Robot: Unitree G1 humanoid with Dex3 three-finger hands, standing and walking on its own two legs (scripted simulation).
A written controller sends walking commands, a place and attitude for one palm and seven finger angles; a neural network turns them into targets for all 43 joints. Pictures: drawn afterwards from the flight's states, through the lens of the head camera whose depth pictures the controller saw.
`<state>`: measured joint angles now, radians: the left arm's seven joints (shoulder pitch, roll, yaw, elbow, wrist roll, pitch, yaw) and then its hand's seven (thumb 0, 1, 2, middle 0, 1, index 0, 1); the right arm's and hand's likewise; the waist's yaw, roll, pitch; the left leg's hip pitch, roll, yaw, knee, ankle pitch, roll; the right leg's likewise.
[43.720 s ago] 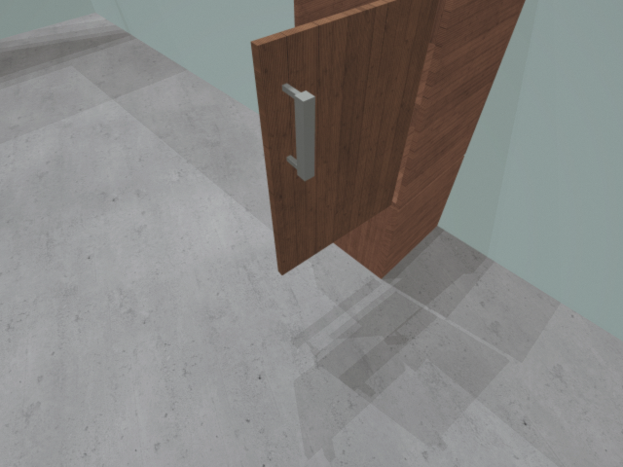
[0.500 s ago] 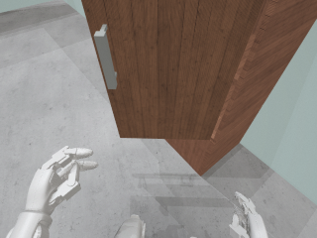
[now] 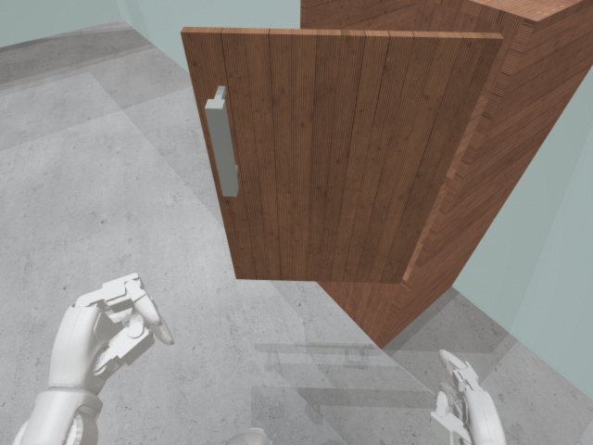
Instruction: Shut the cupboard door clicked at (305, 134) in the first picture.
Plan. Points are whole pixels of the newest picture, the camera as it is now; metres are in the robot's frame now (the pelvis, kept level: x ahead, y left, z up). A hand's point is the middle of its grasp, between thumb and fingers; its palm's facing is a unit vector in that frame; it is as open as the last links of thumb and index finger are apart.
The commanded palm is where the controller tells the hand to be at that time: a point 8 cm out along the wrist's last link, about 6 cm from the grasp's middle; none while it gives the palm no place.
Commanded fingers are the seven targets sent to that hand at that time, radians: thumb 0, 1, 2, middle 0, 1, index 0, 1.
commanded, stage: raise the hand and make a fist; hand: left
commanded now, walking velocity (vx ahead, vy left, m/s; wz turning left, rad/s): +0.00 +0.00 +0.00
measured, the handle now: (226, 143) +0.51 +0.17 +0.14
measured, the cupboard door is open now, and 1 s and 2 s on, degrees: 50 50 50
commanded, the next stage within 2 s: bring the fist close to the handle in 0.74 s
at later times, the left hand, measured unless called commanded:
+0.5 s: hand (144, 309) +0.22 +0.19 +0.14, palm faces +0.07 -1.00 -0.03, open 3.1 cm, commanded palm +0.19 +0.23 +0.14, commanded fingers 0.00 0.90 0.90 -1.30 -1.50 -1.30 -1.50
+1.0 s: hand (165, 292) +0.24 +0.17 +0.14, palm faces +0.07 -1.00 -0.03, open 3.1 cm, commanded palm +0.23 +0.22 +0.14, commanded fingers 0.00 0.90 0.90 -1.30 -1.50 -1.30 -1.50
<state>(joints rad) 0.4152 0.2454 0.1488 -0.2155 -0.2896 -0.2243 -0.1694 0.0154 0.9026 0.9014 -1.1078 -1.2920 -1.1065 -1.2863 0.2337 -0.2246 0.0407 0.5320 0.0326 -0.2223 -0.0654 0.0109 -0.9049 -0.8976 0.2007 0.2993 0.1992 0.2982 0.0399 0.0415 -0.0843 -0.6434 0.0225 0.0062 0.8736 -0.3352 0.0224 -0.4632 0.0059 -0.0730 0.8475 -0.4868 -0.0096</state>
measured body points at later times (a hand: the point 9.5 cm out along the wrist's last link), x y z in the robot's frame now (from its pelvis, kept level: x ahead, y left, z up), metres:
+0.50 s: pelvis -0.01 -0.01 +0.02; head -0.02 -0.02 +0.47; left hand +0.21 +0.24 +0.14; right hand +0.17 -0.23 -0.05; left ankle +0.06 +0.10 -0.70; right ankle -0.03 -0.12 -0.70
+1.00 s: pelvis +0.00 -0.02 +0.02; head +0.00 -0.03 +0.47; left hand +0.23 +0.22 +0.14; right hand +0.19 -0.23 -0.05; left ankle +0.06 +0.10 -0.70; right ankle -0.03 -0.12 -0.70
